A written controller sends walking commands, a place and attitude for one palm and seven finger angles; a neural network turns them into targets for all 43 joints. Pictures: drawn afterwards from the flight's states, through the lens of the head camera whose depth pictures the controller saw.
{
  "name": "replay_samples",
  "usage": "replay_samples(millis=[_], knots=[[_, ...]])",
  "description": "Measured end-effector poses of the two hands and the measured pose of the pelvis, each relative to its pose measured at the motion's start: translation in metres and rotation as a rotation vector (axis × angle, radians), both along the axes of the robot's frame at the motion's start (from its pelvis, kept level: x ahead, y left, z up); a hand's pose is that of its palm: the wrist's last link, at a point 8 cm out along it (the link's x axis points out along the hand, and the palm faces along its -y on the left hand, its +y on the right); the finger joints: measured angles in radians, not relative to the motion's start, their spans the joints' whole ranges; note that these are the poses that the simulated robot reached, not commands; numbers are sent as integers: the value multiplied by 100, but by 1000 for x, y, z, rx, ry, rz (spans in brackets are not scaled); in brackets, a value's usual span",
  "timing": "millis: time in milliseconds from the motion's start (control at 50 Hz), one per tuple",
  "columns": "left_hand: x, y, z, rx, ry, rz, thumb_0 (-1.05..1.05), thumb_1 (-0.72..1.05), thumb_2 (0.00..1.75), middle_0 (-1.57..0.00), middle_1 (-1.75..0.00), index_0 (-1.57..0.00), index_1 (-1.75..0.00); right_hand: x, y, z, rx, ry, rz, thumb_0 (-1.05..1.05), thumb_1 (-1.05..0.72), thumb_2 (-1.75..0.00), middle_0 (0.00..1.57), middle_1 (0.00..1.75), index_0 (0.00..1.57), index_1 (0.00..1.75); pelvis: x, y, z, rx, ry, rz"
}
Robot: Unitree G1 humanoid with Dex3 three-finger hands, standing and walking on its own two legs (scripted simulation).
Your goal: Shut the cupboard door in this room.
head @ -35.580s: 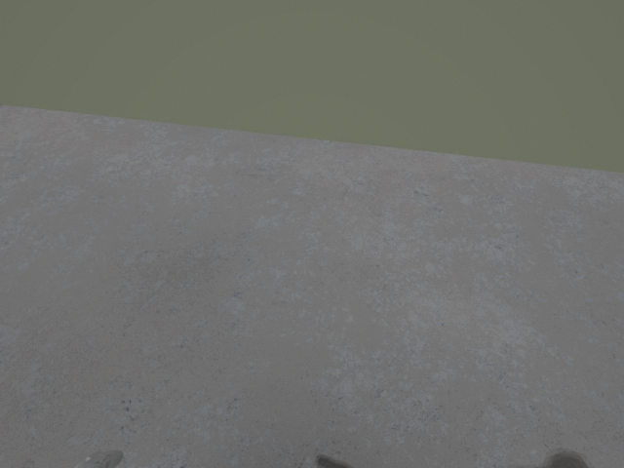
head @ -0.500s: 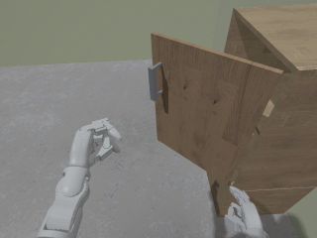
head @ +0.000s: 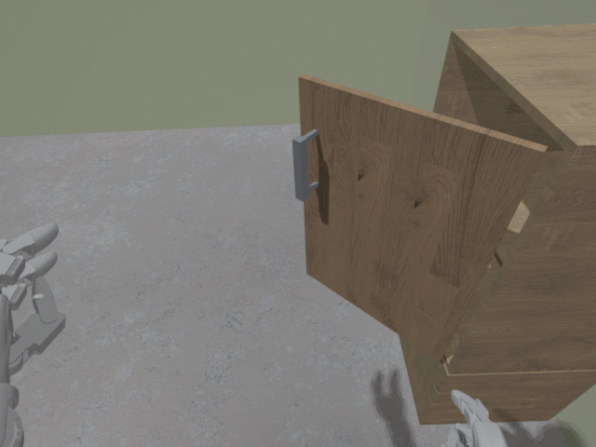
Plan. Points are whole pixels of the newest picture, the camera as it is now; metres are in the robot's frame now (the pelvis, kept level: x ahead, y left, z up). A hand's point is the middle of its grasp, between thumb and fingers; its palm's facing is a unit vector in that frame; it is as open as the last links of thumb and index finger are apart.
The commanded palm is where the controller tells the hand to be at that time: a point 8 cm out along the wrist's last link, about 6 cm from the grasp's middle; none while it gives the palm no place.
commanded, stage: draw the hand back to the body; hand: left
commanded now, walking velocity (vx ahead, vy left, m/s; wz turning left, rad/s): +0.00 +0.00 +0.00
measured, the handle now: (307, 165) +0.65 +0.06 +0.04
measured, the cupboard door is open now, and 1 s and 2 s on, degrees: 48 48 48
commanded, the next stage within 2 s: step back with the hand held close in 0.34 s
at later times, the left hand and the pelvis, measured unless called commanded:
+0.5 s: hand (68, 322) +0.18 +0.26 +0.16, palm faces +0.49 -0.76 -0.42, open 7.5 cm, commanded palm +0.13 +0.29 +0.17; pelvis -0.01 -0.01 +0.00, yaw +0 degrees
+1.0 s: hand (30, 361) +0.14 +0.28 +0.16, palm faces +0.47 -0.73 -0.49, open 7.5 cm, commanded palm +0.08 +0.31 +0.17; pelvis -0.06 +0.01 -0.02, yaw +0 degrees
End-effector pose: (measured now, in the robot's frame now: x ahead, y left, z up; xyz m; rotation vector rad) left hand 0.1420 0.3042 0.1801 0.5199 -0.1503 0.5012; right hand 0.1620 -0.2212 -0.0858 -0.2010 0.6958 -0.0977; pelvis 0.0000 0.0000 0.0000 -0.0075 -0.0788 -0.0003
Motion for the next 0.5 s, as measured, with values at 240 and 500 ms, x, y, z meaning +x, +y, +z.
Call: replay_samples(millis=[240,500], knots=[[-5,-8,-7,-43,-25,5,2,89,90,-23,-32,-22,-32,3,-3,6,-15,-47,16,1,-90,-90,20,30,20,30,-7,-4,0,5,-6,5],[-3,-12,-2,-12,-20,-11,2,88,90,-21,-30,-21,-31,-2,-4,3,10,-35,6,1,-90,-90,20,30,20,30,-8,-10,0,1,1,0]])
